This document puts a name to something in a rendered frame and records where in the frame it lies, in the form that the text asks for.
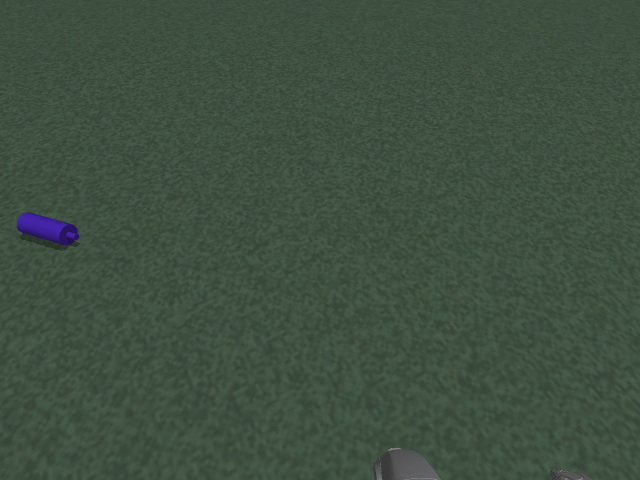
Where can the bottle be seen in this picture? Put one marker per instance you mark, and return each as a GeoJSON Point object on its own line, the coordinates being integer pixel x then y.
{"type": "Point", "coordinates": [47, 228]}

